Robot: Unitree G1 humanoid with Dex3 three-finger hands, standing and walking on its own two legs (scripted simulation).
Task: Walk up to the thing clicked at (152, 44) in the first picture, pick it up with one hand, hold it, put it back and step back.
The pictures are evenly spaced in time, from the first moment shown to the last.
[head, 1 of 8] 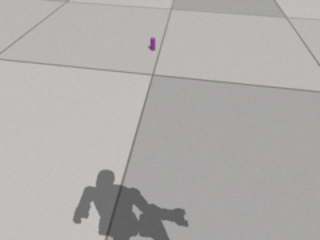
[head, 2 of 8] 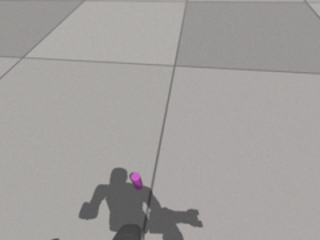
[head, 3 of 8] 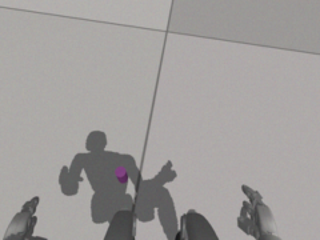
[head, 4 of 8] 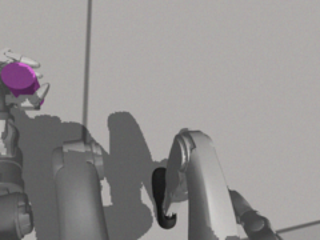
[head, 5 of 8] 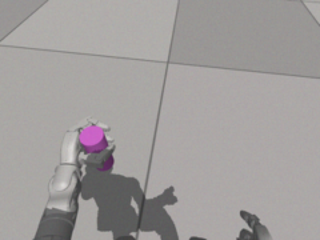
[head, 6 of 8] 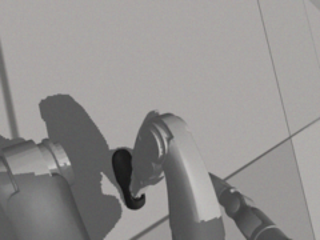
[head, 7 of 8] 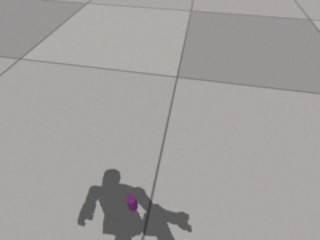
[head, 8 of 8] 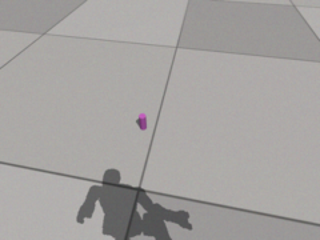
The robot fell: no
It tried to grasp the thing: yes
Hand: left
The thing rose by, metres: 0.69
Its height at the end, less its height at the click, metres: +0.00
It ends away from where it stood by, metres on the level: 0.01
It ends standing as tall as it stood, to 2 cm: yes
